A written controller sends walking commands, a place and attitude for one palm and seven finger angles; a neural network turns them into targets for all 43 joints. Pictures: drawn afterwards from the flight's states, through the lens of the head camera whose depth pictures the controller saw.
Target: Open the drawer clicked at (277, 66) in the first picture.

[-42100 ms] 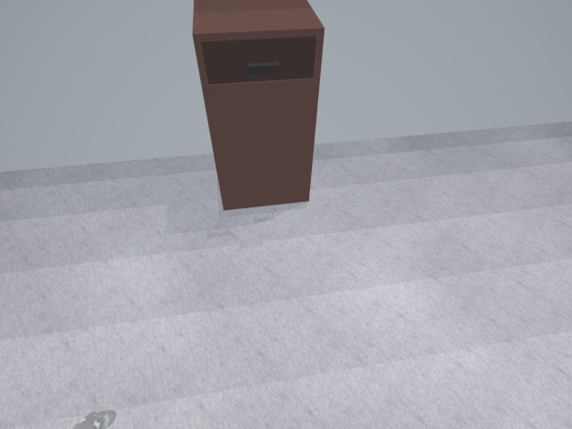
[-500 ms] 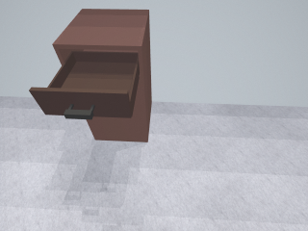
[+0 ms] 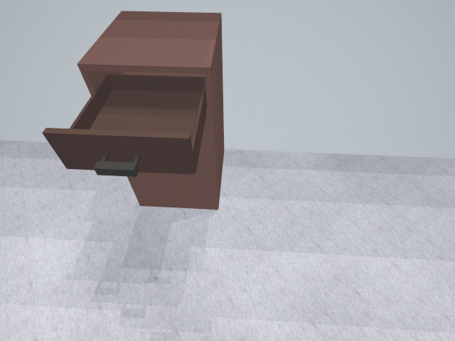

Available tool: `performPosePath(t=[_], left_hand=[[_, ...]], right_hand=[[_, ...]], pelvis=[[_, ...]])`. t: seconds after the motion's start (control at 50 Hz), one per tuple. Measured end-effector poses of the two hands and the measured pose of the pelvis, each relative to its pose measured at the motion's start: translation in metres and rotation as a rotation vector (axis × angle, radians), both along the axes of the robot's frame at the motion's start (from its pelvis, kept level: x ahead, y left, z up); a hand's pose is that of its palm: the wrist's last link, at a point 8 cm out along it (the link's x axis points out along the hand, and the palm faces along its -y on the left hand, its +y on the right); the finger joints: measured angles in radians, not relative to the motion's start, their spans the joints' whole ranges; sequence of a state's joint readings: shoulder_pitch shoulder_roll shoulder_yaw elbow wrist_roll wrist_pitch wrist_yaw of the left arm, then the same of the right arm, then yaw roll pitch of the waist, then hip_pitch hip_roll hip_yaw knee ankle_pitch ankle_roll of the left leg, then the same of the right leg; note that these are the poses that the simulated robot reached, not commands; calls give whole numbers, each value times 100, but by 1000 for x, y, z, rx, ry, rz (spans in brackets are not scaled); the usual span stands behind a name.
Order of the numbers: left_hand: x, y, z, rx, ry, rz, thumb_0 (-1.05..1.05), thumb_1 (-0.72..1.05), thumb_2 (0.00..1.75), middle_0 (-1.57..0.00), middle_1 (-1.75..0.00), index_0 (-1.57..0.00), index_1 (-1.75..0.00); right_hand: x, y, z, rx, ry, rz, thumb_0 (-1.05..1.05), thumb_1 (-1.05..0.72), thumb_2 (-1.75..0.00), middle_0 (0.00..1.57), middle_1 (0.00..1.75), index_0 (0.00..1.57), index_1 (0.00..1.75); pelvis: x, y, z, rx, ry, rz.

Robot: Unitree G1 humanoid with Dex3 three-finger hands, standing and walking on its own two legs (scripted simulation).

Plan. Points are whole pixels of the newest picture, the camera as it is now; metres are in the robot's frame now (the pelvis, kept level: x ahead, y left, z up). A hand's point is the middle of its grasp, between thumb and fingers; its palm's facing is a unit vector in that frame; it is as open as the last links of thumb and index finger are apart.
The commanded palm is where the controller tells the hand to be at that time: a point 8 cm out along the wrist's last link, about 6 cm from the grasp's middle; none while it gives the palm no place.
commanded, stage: look to check the result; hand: left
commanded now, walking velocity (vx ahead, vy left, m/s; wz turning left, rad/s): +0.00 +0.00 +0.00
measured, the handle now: (119, 162) +0.54 +0.32 -0.06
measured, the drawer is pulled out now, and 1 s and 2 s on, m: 0.30 0.30 0.30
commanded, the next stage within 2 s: stand and wait in 0.02 s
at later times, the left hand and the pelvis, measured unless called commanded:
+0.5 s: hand out of the picture +0.04 +0.19 -0.17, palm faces +0.02 -0.97 -0.25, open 7.3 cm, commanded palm none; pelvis +0.01 +0.00 +0.00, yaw +0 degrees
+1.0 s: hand out of the picture +0.05 +0.20 -0.17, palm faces +0.02 -0.96 -0.27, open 7.3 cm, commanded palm none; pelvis +0.01 -0.01 +0.00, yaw +0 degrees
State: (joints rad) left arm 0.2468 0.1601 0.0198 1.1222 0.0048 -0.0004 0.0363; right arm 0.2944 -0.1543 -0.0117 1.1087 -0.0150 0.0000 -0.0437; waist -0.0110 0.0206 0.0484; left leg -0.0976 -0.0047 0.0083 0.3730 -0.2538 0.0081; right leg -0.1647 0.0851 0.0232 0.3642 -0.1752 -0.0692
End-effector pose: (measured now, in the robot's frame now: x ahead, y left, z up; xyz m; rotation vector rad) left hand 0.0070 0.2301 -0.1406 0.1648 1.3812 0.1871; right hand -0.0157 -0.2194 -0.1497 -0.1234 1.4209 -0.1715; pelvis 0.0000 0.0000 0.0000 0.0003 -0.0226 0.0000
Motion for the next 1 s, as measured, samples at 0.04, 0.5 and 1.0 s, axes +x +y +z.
performPosePath(t=[0.04, 0.5, 1.0], left_hand=[[2, 1, 0, 2, -2, -2, 0, 91, 89, -20, -30, -20, -30], [25, 11, 4, 28, -35, -19, 0, 91, 89, -20, -30, -20, -30], [39, 17, 8, 49, -46, -29, 0, 91, 89, -20, -30, -21, -30]], right_hand=[[1, -1, 0, -1, -1, 0, 0, -91, -90, 20, 30, 20, 30], [15, -14, 3, -26, -8, 11, 0, -91, -90, 20, 30, 20, 30], [35, -30, 5, -47, -30, 29, 0, -91, -90, 20, 30, 20, 30]], pelvis=[[0, 0, 0, 0, 1, 0], [6, -2, 1, 1, 3, 2], [12, -6, 1, 2, 8, 2]])
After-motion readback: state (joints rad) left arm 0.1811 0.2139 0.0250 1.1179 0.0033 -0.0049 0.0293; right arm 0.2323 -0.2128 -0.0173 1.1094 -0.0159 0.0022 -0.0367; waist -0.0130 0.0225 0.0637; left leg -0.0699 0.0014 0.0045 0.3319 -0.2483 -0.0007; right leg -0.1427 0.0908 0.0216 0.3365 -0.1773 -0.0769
